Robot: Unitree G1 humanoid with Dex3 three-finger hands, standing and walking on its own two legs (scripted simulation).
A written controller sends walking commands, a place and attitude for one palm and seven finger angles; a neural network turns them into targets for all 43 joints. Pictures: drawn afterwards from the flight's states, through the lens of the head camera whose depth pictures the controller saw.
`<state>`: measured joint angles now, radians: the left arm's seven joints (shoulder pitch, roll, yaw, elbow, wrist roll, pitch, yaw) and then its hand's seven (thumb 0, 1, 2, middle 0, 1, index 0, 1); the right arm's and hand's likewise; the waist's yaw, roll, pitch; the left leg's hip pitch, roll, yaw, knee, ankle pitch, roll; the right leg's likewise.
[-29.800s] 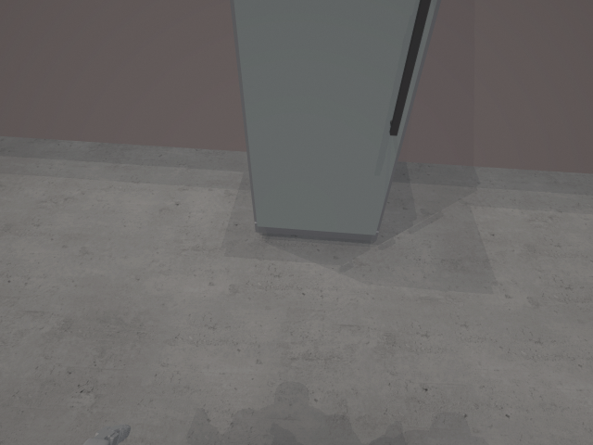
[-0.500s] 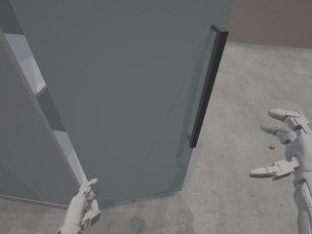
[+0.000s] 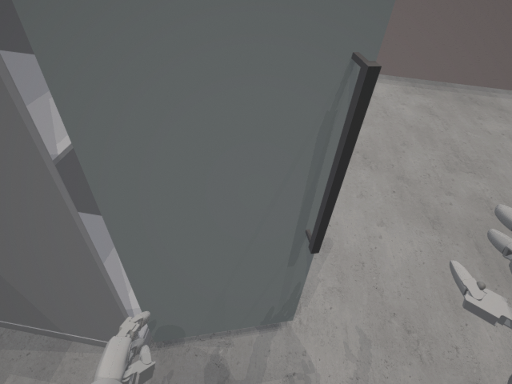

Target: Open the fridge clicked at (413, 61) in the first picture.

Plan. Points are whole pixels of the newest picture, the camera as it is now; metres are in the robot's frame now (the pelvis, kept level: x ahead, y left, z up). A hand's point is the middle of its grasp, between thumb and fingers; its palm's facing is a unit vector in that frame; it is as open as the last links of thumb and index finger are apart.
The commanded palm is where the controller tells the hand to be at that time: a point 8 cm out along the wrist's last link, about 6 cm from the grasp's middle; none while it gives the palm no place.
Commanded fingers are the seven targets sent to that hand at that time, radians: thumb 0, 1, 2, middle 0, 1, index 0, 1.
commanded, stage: draw the hand back to the body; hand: right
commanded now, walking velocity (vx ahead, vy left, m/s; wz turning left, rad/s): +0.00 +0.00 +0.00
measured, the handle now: (331, 173) +0.49 -0.16 +0.08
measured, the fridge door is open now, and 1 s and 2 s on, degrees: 71 71 71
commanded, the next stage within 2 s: step back with the hand held close in 0.48 s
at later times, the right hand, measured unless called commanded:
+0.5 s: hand (485, 295) +0.19 -0.26 +0.16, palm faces +0.48 +0.80 -0.36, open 7.5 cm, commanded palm +0.14 -0.30 +0.17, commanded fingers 0.00 -0.90 -0.90 0.20 0.30 0.20 0.30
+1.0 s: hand out of the picture +0.16 -0.29 +0.16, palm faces +0.41 +0.79 -0.46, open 7.4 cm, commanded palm +0.10 -0.32 +0.17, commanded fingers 0.00 -0.90 -0.90 0.20 0.30 0.20 0.30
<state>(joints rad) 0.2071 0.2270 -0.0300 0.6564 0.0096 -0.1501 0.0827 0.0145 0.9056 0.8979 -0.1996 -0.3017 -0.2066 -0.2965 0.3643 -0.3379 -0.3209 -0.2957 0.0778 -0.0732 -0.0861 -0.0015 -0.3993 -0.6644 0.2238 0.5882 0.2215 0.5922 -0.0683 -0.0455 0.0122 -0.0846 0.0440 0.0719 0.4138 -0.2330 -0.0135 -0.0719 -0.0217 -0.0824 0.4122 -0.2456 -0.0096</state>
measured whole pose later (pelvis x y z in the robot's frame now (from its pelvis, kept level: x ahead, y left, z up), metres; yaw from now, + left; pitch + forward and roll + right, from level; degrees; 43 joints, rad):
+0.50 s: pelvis +0.00 +0.01 +0.00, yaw -1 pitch -6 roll +0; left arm 0.21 0.22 -0.03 0.66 0.02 -0.15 0.09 0.01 0.91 0.90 -0.20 -0.30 -0.21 -0.30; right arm 0.42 -0.33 -0.33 -0.37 0.07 -0.05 -0.10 0.01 -0.88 -0.90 0.21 0.30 0.21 0.31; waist -0.08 -0.05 0.02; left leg -0.07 0.03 0.09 0.40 -0.24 0.00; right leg -0.06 -0.03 -0.07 0.41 -0.25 0.00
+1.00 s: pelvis -0.04 -0.02 -0.01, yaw +0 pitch -1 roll +1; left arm 0.20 0.22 0.00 0.54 0.00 -0.03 0.09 0.01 0.91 0.90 -0.20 -0.30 -0.21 -0.30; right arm 0.53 -0.44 -0.42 -0.51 0.06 -0.16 -0.13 0.01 -0.88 -0.90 0.21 0.30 0.21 0.31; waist -0.02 0.02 0.03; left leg -0.28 0.06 0.06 0.51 -0.21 -0.04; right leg -0.28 -0.01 -0.09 0.54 -0.24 -0.04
